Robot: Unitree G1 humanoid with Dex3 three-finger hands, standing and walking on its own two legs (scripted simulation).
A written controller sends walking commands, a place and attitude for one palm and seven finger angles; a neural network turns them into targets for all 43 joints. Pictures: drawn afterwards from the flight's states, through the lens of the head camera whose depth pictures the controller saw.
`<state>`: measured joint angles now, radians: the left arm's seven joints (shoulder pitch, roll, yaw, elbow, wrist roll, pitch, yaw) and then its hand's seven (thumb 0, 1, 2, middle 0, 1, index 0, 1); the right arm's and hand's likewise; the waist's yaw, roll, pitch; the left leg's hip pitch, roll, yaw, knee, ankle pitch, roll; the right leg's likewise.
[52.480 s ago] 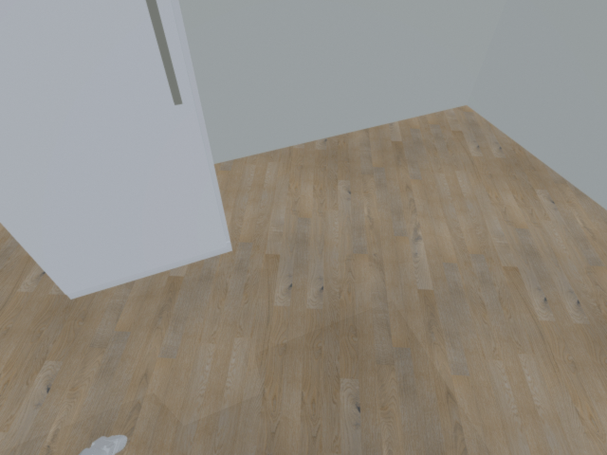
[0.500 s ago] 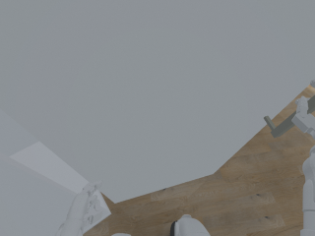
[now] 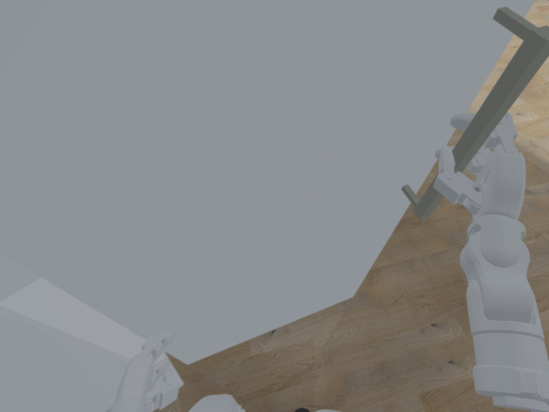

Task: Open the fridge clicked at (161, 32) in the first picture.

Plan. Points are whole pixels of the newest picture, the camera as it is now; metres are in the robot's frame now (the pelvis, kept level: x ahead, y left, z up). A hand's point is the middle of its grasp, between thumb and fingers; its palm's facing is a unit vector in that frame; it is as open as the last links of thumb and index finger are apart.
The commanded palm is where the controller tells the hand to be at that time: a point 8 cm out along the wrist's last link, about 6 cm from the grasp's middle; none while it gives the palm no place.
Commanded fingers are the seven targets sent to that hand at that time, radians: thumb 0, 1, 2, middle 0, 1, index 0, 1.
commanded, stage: stop walking and hold the door back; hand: right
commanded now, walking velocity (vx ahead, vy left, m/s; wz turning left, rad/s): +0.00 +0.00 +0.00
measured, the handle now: (454, 139) +0.45 -0.21 +0.14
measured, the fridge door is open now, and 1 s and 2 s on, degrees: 109 106 106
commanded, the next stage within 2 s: loosen the grip on the handle in 0.30 s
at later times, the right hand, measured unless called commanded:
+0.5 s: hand (457, 165) +0.40 -0.21 +0.13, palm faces +0.22 +0.96 -0.17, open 7.3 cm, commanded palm +0.35 -0.25 +0.13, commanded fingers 0.00 -0.17 -0.55 0.45 1.40 0.45 1.40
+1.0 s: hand (473, 176) +0.39 -0.22 +0.14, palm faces +0.29 +0.94 -0.18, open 14.3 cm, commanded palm +0.33 -0.26 +0.14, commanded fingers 0.00 0.55 -0.20 0.25 1.15 0.25 1.15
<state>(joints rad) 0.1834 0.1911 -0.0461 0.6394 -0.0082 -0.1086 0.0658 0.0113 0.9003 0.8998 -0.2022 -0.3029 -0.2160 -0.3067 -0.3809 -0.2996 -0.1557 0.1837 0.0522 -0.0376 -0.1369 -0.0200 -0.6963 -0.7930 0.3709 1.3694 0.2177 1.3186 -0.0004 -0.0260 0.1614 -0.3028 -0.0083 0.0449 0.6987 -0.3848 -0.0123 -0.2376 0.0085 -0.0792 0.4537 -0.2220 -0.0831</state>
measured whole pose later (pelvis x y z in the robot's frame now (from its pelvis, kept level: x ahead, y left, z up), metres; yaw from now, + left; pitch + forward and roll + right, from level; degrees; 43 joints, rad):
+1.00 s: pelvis -0.03 +0.05 -0.02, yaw +2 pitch +6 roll +1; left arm 0.34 0.29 0.00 0.74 -0.05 -0.13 0.08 0.01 0.90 0.90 -0.20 -0.30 -0.21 -0.30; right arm -0.57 -0.51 -0.37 0.79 0.10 -0.20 0.08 -0.01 0.52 -0.21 0.31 1.22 0.28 1.22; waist 0.03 -0.04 -0.06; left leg -0.45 -0.09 0.03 0.63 -0.28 0.06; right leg -0.50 0.00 0.00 0.67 -0.27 -0.02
